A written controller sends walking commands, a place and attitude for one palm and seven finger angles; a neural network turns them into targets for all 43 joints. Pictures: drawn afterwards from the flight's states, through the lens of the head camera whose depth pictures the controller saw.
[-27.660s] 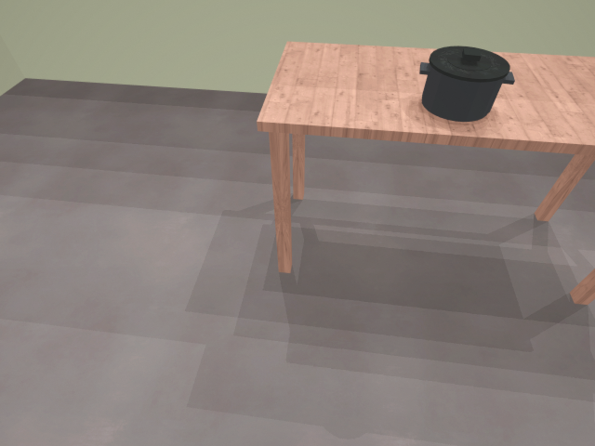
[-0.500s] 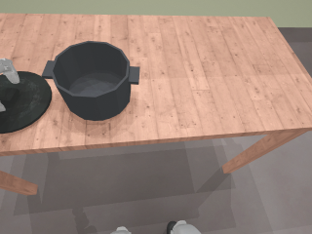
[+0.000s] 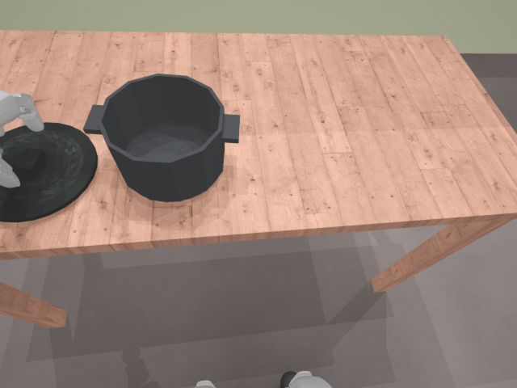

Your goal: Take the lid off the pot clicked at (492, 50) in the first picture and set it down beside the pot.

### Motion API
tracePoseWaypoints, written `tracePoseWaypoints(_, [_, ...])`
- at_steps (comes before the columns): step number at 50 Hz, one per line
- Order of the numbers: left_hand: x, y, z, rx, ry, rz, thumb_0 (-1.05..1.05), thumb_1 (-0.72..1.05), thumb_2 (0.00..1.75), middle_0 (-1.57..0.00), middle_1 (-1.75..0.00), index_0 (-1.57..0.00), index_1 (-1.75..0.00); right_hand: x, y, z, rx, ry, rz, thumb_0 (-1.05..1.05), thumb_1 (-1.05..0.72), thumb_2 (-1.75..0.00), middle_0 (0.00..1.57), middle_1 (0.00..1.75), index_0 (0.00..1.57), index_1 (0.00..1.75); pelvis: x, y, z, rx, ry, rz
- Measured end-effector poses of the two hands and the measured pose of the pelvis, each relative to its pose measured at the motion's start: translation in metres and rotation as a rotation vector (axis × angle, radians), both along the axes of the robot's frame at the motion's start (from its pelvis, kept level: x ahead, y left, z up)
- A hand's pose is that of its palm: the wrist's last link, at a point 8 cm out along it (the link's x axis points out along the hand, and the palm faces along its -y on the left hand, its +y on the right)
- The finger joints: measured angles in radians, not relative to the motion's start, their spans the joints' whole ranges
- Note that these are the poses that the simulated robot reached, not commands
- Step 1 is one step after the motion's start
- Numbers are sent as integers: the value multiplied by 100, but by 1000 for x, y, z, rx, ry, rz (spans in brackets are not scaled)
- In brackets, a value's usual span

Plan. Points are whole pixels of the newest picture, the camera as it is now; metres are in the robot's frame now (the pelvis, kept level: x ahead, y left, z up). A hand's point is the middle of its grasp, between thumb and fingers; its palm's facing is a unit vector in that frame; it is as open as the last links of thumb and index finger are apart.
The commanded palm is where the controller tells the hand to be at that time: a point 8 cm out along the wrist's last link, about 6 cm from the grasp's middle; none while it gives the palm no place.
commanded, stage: raise the empty hand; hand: left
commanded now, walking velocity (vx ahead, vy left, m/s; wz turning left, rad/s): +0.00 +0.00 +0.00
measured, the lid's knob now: (26, 160) +0.48 +0.36 +0.02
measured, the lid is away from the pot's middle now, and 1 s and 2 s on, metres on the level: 0.23 0.23 0.23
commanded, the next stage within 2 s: draw the hand back to the body in 1.16 s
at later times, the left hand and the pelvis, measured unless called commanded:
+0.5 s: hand out of the picture +0.45 +0.36 +0.13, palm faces -0.41 -0.11 -0.91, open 11.0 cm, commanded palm +0.48 +0.35 +0.19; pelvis +0.01 +0.01 +0.01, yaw +1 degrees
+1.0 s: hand out of the picture +0.46 +0.37 +0.18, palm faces -0.38 -0.12 -0.92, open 11.0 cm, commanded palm +0.48 +0.36 +0.24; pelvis +0.01 +0.01 +0.02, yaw +1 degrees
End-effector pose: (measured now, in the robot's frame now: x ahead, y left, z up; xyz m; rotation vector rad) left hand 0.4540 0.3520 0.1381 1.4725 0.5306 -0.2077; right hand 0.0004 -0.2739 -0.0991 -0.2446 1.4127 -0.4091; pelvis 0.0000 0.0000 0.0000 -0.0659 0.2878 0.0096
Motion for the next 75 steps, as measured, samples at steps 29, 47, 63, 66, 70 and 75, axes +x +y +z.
tracePoseWaypoints(29, [5, 8, 58, 17, -46, 42, 0, 9, 45, -30, -97, -30, -97, 28, 9, 9, 32, -71, 33, 1, -90, -90, 20, 30, 20, 30, 11, 8, 13, 7, -58, 8])
tracePoseWaypoints(47, [4, 13, 95, 25, -74, 83, 0, 9, 45, -30, -97, -30, -97, 41, 9, 12, 54, -90, 51, 1, -90, -90, 20, 30, 20, 30, 15, 6, 18, 13, -79, 14])
tracePoseWaypoints(63, [4, 13, 112, 28, -77, 101, 0, 8, 45, -30, -97, -30, -97, 45, 3, 13, 51, -98, 63, 1, -90, -90, 20, 30, 20, 30, 15, 2, 20, 16, -84, 18])
tracePoseWaypoints(66, [4, 14, 109, 20, -72, 106, 0, 8, 45, -30, -97, -30, -97, 44, 3, 13, 53, -95, 58, 1, -90, -90, 20, 30, 20, 30, 14, 1, 19, 17, -83, 15])
tracePoseWaypoints(70, [1, 12, 106, 27, -82, 92, 0, 9, 45, -30, -97, -30, -97, 44, 3, 13, 59, -92, 56, 1, -90, -90, 20, 30, 20, 30, 14, 0, 20, 18, -85, 17])
tracePoseWaypoints(75, [-7, 11, 103, 29, -97, 77, 0, 9, 45, -30, -97, -30, -97, 50, 5, 12, 78, -100, 67, 1, -90, -90, 20, 30, 20, 30, 14, -1, 20, 20, -92, 22])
